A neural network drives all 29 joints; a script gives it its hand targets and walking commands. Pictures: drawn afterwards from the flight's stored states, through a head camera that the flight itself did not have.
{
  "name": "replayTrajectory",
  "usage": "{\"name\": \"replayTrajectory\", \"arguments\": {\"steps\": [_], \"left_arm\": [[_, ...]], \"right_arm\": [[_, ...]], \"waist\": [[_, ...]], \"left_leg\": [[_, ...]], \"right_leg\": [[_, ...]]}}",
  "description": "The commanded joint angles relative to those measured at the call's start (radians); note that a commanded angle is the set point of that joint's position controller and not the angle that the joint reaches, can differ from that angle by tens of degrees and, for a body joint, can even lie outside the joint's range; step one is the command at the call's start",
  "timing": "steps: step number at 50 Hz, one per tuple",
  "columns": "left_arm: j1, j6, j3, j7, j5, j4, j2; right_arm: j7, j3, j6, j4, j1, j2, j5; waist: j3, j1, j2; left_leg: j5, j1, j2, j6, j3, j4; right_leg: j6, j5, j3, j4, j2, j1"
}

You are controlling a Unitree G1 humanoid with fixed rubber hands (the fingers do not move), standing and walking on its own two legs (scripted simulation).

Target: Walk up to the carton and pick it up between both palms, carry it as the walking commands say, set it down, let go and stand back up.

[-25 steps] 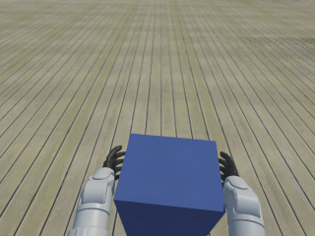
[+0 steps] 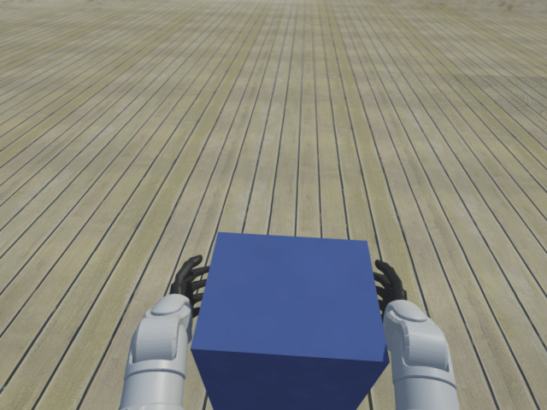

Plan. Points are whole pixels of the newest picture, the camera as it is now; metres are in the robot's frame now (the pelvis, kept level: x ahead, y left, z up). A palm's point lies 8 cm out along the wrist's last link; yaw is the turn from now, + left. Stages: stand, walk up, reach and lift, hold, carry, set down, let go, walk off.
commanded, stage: reach and lift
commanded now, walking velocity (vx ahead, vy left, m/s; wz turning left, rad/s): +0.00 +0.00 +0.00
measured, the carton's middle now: (285, 337) +0.27 -0.01 -0.02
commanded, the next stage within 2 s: hold in 0.98 s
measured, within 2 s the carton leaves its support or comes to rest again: neither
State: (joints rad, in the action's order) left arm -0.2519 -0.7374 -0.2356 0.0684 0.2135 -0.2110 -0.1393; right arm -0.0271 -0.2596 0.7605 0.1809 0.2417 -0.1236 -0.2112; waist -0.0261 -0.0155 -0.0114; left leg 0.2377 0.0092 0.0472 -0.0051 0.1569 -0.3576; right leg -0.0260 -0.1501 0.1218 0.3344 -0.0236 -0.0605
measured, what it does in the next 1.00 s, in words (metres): stands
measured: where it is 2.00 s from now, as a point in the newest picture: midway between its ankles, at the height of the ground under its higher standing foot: outside the picture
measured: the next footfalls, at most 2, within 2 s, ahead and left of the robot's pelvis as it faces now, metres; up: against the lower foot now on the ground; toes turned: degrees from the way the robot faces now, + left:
none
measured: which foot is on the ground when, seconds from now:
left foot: down 0.00-1.00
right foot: down 0.00-1.00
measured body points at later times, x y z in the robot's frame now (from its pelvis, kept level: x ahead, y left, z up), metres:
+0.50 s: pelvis +0.01 +0.00 +0.00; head -0.03 -0.01 +0.45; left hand +0.30 +0.15 +0.04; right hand +0.30 -0.16 +0.04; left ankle -0.02 +0.12 -0.75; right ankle +0.03 -0.14 -0.75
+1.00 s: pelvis +0.00 +0.00 +0.00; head -0.03 -0.01 +0.45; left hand +0.28 +0.15 +0.04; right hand +0.29 -0.16 +0.04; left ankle -0.02 +0.12 -0.75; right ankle +0.03 -0.14 -0.75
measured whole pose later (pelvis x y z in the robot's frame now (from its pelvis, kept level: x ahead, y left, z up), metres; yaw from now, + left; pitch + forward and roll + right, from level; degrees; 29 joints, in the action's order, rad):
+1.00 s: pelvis +0.00 +0.00 +0.00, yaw +0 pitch -7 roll +0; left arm -0.14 -0.76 -0.19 0.06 0.19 -0.07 -0.13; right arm -0.02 -0.19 0.77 0.09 0.16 -0.13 -0.19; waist -0.04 0.00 -0.01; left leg 0.23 0.03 0.04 0.00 0.14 -0.34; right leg -0.02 -0.15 0.12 0.33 -0.03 -0.05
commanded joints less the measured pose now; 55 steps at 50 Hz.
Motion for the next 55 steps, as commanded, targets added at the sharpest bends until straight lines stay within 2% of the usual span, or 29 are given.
{"name": "replayTrajectory", "arguments": {"steps": [1, 6, 15, 35, 55], "left_arm": [[-0.479, 0.019, 0.547, 0.151, -0.153, 0.041, -0.808], [-0.469, 0.017, 0.549, 0.154, -0.158, 0.059, -0.793], [-0.451, 0.011, 0.557, 0.154, -0.164, 0.083, -0.774], [-0.33, -0.001, 0.597, 0.12, -0.176, 0.167, -0.753], [-0.333, -0.003, 0.594, 0.117, -0.175, 0.177, -0.732]], "right_arm": [[-0.181, 0.588, -0.009, -0.039, 0.476, -0.837, 0.183], [-0.178, 0.599, -0.011, -0.04, 0.47, -0.853, 0.187], [-0.17, 0.606, -0.013, -0.054, 0.448, -0.848, 0.192], [-0.166, 0.652, -0.014, -0.153, 0.355, -0.78, 0.207], [-0.16, 0.639, -0.012, -0.15, 0.357, -0.757, 0.198]], "waist": [[0.194, 0.009, 0.016], [0.192, 0.02, 0.016], [0.19, 0.021, 0.009], [0.191, 0.018, 0.0], [0.155, 0.023, 0.006]], "left_leg": [[-0.161, -0.121, 0.046, 0.013, -0.068, 0.082], [-0.157, -0.123, 0.047, 0.013, -0.076, 0.08], [-0.168, -0.121, 0.047, 0.014, -0.079, 0.081], [-0.257, -0.086, 0.046, 0.019, -0.07, 0.088], [-0.158, -0.113, 0.047, 0.013, -0.077, 0.091]], "right_leg": [[-0.002, 0.149, -0.074, -0.014, -0.067, 0.175], [-0.002, 0.142, -0.069, -0.015, -0.065, 0.178], [-0.004, 0.154, -0.066, -0.015, -0.065, 0.182], [0.0, 0.217, -0.067, -0.014, -0.075, 0.182], [0.009, 0.131, -0.071, -0.015, -0.069, 0.167]]}}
